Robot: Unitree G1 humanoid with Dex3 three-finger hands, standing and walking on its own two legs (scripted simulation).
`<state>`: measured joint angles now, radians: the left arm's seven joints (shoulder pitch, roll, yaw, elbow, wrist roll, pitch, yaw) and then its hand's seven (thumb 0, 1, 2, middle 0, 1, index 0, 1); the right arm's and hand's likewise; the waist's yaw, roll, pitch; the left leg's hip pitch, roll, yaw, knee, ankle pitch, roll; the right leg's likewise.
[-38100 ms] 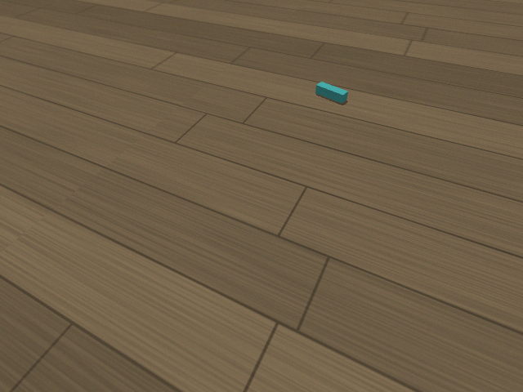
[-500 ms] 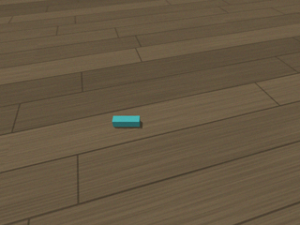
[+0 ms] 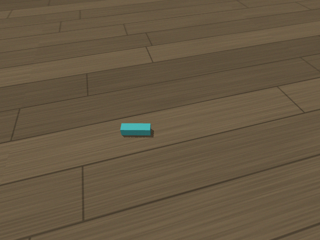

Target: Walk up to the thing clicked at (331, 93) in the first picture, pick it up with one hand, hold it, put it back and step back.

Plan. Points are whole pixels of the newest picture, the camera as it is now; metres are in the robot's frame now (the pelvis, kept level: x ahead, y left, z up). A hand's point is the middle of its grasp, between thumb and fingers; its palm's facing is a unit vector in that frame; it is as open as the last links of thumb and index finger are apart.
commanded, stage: step back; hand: left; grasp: from above
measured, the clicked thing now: (136, 129) +1.02 +0.23 -0.73
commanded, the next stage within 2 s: stand in 0.18 s
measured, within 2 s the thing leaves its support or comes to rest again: neither
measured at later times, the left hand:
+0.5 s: hand out of the picture +0.09 +0.26 -0.14, palm faces -0.02 -0.94 -0.33, open 7.4 cm
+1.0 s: hand out of the picture +0.06 +0.25 -0.14, palm faces -0.03 -0.94 -0.34, open 7.4 cm
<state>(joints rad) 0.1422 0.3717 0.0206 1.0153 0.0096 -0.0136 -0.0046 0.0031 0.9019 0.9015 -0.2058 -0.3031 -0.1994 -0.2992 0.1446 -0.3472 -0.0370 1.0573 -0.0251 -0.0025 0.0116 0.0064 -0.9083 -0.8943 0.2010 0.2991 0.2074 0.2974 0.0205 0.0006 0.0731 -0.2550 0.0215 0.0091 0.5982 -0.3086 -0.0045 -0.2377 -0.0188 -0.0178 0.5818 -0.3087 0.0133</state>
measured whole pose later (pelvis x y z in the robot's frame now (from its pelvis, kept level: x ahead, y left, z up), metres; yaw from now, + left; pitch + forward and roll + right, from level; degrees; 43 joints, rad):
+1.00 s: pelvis -0.01 +0.00 +0.02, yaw +0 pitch -3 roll +0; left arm 0.12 0.35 -0.01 1.15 0.01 -0.01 -0.01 0.00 0.90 0.90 -0.20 -0.30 -0.20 -0.30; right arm 0.11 -0.35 -0.01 1.15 -0.01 0.00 0.02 0.01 -0.91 -0.89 0.20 0.30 0.21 0.30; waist 0.00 0.01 0.05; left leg -0.12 0.02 0.01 0.32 -0.16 -0.01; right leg -0.11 -0.02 -0.02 0.33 -0.17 0.01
